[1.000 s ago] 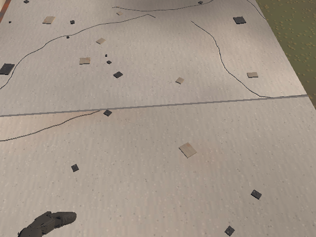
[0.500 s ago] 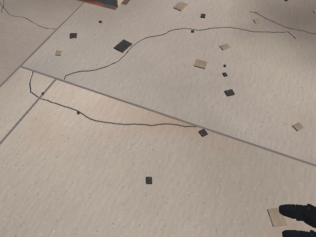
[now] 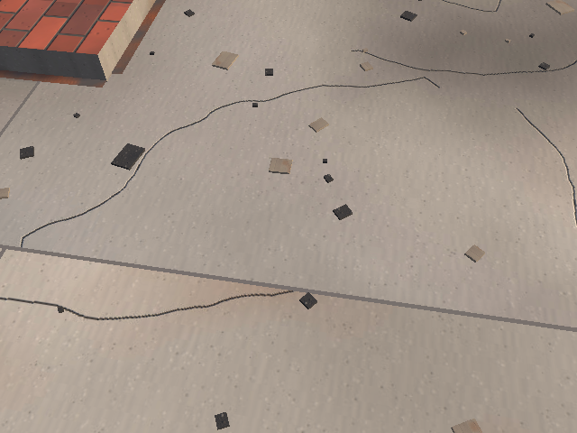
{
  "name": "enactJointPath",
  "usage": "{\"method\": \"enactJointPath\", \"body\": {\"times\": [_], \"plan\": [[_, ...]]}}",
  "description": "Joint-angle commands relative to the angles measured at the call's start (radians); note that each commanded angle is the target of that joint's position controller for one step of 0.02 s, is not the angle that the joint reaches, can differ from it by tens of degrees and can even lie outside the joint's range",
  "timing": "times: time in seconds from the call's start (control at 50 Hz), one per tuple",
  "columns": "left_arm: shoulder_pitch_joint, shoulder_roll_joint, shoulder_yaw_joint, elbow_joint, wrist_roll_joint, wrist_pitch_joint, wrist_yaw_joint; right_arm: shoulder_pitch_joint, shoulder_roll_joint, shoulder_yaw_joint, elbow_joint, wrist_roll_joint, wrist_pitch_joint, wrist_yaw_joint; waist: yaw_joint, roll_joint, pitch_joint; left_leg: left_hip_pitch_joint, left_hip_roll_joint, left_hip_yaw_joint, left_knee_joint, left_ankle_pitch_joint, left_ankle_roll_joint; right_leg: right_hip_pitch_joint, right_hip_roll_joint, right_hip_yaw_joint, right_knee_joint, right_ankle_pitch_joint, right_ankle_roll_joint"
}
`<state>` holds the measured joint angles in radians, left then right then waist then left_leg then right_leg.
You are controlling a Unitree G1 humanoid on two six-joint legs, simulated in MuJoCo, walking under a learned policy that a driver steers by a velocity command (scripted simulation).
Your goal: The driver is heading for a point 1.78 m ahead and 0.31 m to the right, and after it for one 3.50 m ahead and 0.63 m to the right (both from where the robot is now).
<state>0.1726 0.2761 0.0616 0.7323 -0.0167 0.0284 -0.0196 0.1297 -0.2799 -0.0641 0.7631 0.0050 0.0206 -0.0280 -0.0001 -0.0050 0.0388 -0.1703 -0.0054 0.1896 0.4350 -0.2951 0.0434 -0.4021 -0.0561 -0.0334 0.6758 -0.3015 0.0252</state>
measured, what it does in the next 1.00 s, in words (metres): walks ahead, turning right: right foot, then left foot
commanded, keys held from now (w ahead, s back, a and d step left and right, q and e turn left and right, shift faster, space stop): e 0.16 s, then w+e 0.32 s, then e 0.02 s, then no key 0.50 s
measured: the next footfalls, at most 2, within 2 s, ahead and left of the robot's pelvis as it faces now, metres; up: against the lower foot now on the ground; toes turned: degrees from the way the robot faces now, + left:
right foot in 0.02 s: +0.07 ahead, -0.12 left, +0.00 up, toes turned -4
left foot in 0.46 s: +0.18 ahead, +0.10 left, +0.00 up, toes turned -20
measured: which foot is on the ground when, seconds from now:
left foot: down 0.00-0.04, up 0.06-0.44, down 0.46-0.84, up 0.86-1.00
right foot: up 0.00-0.00, down 0.02-0.46, up 0.48-0.82, down 0.84-1.00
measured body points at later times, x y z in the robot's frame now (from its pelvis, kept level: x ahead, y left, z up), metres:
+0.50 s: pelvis +0.10 +0.00 +0.00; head +0.11 +0.00 +0.45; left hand +0.29 +0.24 -0.10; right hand +0.18 -0.32 -0.08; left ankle +0.14 +0.11 -0.74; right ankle +0.03 -0.11 -0.73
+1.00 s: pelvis +0.20 -0.06 +0.00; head +0.23 -0.09 +0.45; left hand +0.47 +0.08 -0.09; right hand +0.17 -0.35 -0.13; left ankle +0.21 +0.10 -0.69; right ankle +0.21 -0.18 -0.74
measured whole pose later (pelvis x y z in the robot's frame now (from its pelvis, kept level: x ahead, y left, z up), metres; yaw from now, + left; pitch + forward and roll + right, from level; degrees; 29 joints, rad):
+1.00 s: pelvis +0.20 -0.06 +0.00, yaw -23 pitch +1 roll +0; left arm 0.11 0.22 0.03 0.64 0.02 0.00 -0.01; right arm 0.20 -0.29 -0.04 0.86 0.00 0.00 -0.01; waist -0.03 0.02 0.05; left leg -0.35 0.05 -0.03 0.87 -0.55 -0.08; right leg -0.34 0.03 0.01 0.47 -0.16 -0.03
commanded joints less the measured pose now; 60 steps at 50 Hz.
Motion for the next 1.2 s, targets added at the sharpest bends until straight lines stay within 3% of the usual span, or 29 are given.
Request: {"method": "enactJointPath", "body": {"times": [0.02,0.04,0.06,0.08,0.1,0.14,0.28,0.38,0.44,0.46,0.48,0.5,0.52,0.56,0.62,0.7,0.76,0.82,0.84,0.86,0.88,0.9,0.92,0.96,1.1,1.12,1.14,1.16,1.2], "plan": [[0.047,0.112,0.039,-0.070,0.000,-0.019,-0.008,0.022,-0.158,-0.046,-0.036,0.021,0.002,-0.015,0.028,0.066,-0.120,0.133,0.251,-0.111,0.138,0.672,0.079,0.092,0.044,-0.020,-0.250,0.219,-0.063],[0.107,0.210,0.069,-0.069,0.005,-0.022,0.008,0.033,-0.137,-0.042,-0.048,-0.002,-0.010,-0.013,0.035,-0.069,-0.177,-0.037,0.161,-0.046,0.344,0.480,-0.005,0.297,-0.063,0.158,-0.270,0.606,-0.129],[0.137,0.329,0.095,-0.080,0.025,-0.023,0.022,-0.012,-0.074,-0.019,-0.105,-0.046,-0.024,-0.004,0.027,-0.320,-0.216,-0.393,-0.026,-0.043,0.627,-0.255,-0.101,0.510,-0.311,0.513,-0.238,1.052,-0.351],[0.158,0.239,0.069,-0.091,0.031,-0.030,0.019,-0.060,-0.100,-0.024,-0.097,-0.040,-0.033,0.009,0.085,-0.177,-0.313,-0.451,-0.027,-0.239,0.770,-0.410,-0.100,0.541,-0.337,0.522,-0.249,1.022,-0.419],[0.108,0.217,0.063,-0.099,0.027,-0.040,0.018,-0.069,-0.122,-0.032,-0.096,-0.007,-0.032,0.016,0.064,-0.114,-0.255,-0.487,0.000,-0.266,0.804,-0.351,-0.090,0.505,-0.286,0.430,-0.251,0.940,-0.375],[0.016,0.180,0.055,-0.113,-0.006,-0.037,0.029,-0.071,-0.125,-0.037,-0.083,-0.007,-0.025,0.002,0.025,-0.046,-0.170,-0.517,0.029,-0.266,0.710,-0.221,-0.097,0.426,-0.202,0.350,-0.269,0.760,-0.286],[0.036,0.202,0.061,-0.127,-0.004,-0.028,0.053,-0.111,-0.090,-0.026,-0.095,0.005,-0.045,0.022,0.036,-0.149,-0.108,-0.368,-0.007,-0.249,0.324,-0.032,-0.116,0.255,-0.107,0.408,-0.420,-0.071,-0.268],[0.053,0.211,0.061,-0.131,-0.001,-0.035,0.042,-0.114,-0.110,-0.034,-0.099,0.016,-0.099,0.044,0.041,-0.160,-0.077,-0.233,-0.029,-0.245,0.145,-0.015,-0.081,0.178,-0.096,0.484,-0.399,-0.158,-0.254],[0.024,0.169,0.045,-0.144,-0.002,-0.033,0.041,-0.005,-0.114,-0.045,-0.063,0.018,-0.123,0.045,-0.035,-0.128,-0.076,0.004,-0.019,-0.232,-0.021,0.095,-0.047,0.056,-0.031,0.488,-0.311,-0.215,-0.197],[0.007,0.119,0.029,-0.154,0.002,-0.038,0.041,0.095,-0.149,-0.058,-0.041,0.012,-0.127,0.037,-0.079,-0.082,-0.105,0.164,0.079,-0.316,-0.042,0.059,-0.012,-0.064,0.013,0.440,-0.183,-0.260,-0.152],[0.006,0.039,0.006,-0.182,-0.002,-0.044,0.040,0.200,-0.221,-0.071,-0.023,-0.013,-0.124,0.026,-0.096,0.118,-0.138,0.311,0.279,-0.593,-0.147,-0.192,0.076,-0.259,0.131,0.256,0.114,-0.304,-0.085],[-0.009,0.099,0.018,-0.231,-0.013,-0.055,0.042,0.211,-0.267,-0.083,-0.010,-0.033,-0.123,0.036,-0.073,0.256,-0.062,0.252,0.431,-0.881,-0.229,-0.299,0.189,-0.419,0.118,0.203,0.291,-0.332,-0.065],[0.009,0.165,0.037,-0.209,-0.006,-0.056,0.042,0.142,-0.193,-0.062,-0.033,-0.021,-0.124,0.034,-0.052,0.180,0.002,0.195,0.407,-0.816,-0.221,-0.258,0.203,-0.436,0.061,0.222,0.381,-0.264,-0.048],[0.036,0.164,0.048,-0.174,0.008,-0.049,0.041,0.075,-0.116,-0.035,-0.049,-0.012,-0.114,0.027,-0.024,0.137,0.012,0.154,0.299,-0.592,-0.192,0.026,0.146,-0.395,0.049,0.199,0.425,-0.150,-0.018],[0.019,0.100,0.032,-0.184,0.011,-0.050,0.030,0.066,-0.129,-0.032,-0.033,-0.014,-0.104,0.018,-0.015,0.136,-0.019,0.097,0.243,-0.370,-0.164,0.590,0.144,-0.298,0.052,0.136,0.368,-0.044,0.023],[-0.046,0.030,0.001,-0.200,0.013,-0.045,0.016,0.073,-0.157,-0.035,0.001,0.003,-0.077,0.008,-0.033,0.144,-0.074,0.061,0.196,-0.231,-0.138,0.712,0.129,-0.112,0.042,0.048,0.096,0.093,0.032],[-0.080,0.062,0.011,-0.207,0.010,-0.043,0.007,0.111,-0.184,-0.038,0.026,0.016,-0.066,0.014,-0.048,0.150,-0.083,0.080,0.221,-0.247,-0.104,0.683,0.124,-0.020,0.063,0.023,-0.038,0.143,0.005],[0.005,0.100,0.033,-0.179,0.019,-0.047,0.012,0.105,-0.166,-0.029,0.042,0.032,-0.072,0.020,0.016,0.110,-0.114,0.060,0.189,-0.240,0.034,0.650,0.071,0.196,0.090,0.017,-0.272,0.320,-0.070],[0.054,0.155,0.047,-0.178,0.028,-0.048,0.024,0.132,-0.135,-0.016,0.045,0.012,-0.082,0.024,0.032,0.046,-0.172,-0.016,0.138,-0.202,0.145,0.532,0.016,0.359,0.001,0.105,-0.265,0.612,-0.109],[0.114,0.211,0.047,-0.186,0.058,-0.041,0.037,0.190,-0.066,0.013,0.026,-0.032,-0.094,0.031,0.019,-0.147,-0.301,-0.232,0.059,-0.162,0.385,0.058,-0.057,0.628,-0.241,0.356,-0.164,1.044,-0.248],[0.133,0.124,0.019,-0.159,0.052,-0.040,0.029,0.223,-0.053,0.025,0.045,-0.022,-0.081,0.035,0.026,-0.226,-0.412,-0.242,0.043,-0.252,0.516,-0.382,-0.096,0.596,-0.350,0.494,-0.214,0.991,-0.382],[0.084,0.080,0.006,-0.154,0.035,-0.041,0.017,0.180,-0.122,0.006,0.046,0.003,-0.059,0.035,0.025,-0.153,-0.319,-0.270,0.070,-0.269,0.572,-0.409,-0.112,0.495,-0.293,0.443,-0.256,0.779,-0.356],[0.023,0.076,0.003,-0.149,0.028,-0.045,0.013,0.135,-0.126,0.002,0.042,0.010,-0.044,0.030,0.014,-0.131,-0.219,-0.316,0.080,-0.255,0.580,-0.388,-0.115,0.420,-0.240,0.380,-0.281,0.656,-0.307],[-0.069,0.106,0.010,-0.148,0.028,-0.046,0.012,0.128,-0.120,-0.002,0.052,-0.006,-0.015,0.008,-0.021,-0.107,-0.133,-0.259,0.093,-0.248,0.486,-0.288,-0.132,0.250,-0.179,0.299,-0.332,0.517,-0.249],[-0.112,0.049,-0.006,-0.085,0.028,-0.036,0.023,0.152,-0.058,0.017,0.083,-0.025,-0.008,0.005,-0.053,-0.115,-0.129,0.054,0.047,-0.186,0.064,0.143,-0.098,0.069,-0.079,0.187,-0.332,0.089,-0.171],[-0.073,0.028,-0.014,-0.060,0.033,-0.038,0.021,0.132,-0.081,0.016,0.070,-0.040,-0.010,0.007,-0.040,-0.075,-0.099,0.076,0.084,-0.236,0.014,0.209,-0.076,0.036,-0.044,0.175,-0.319,-0.038,-0.116],[-0.038,0.031,-0.013,-0.052,0.045,-0.038,0.018,0.100,-0.145,0.006,0.051,-0.033,-0.010,0.002,0.006,0.026,-0.050,0.022,0.140,-0.285,-0.016,0.186,-0.036,0.032,0.008,0.140,-0.285,-0.124,-0.071],[-0.026,0.020,-0.013,-0.049,0.043,-0.034,0.021,0.050,-0.149,0.002,0.062,-0.021,-0.012,0.002,0.037,0.144,-0.020,-0.137,0.136,-0.295,-0.051,-0.062,0.003,0.133,0.053,0.079,-0.264,-0.060,-0.036],[-0.062,0.058,-0.001,-0.035,0.035,-0.032,0.035,0.025,-0.089,0.018,0.060,-0.029,-0.028,0.005,0.013,0.117,0.011,-0.202,0.106,-0.281,-0.084,-0.141,-0.022,0.201,0.048,0.080,-0.220,0.045,-0.033]]}}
